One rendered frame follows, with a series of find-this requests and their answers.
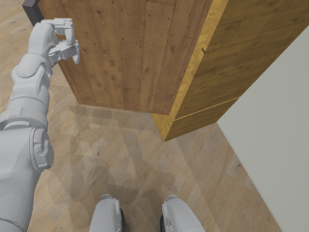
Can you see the cupboard door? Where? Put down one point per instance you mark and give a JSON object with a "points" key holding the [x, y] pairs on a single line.
{"points": [[133, 53]]}

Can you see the robot left hand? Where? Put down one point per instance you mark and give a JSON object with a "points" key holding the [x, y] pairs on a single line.
{"points": [[43, 41]]}

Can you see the robot left upper arm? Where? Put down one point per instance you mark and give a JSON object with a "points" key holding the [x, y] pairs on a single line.
{"points": [[24, 154]]}

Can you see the handle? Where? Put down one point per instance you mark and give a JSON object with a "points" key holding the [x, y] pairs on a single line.
{"points": [[33, 11]]}

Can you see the robot left forearm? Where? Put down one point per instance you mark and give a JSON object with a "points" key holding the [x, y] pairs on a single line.
{"points": [[29, 101]]}

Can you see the robot right thigh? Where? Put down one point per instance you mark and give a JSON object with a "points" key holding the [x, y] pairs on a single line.
{"points": [[178, 215]]}

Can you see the left robot shin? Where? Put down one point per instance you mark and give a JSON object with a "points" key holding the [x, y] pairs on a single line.
{"points": [[118, 226]]}

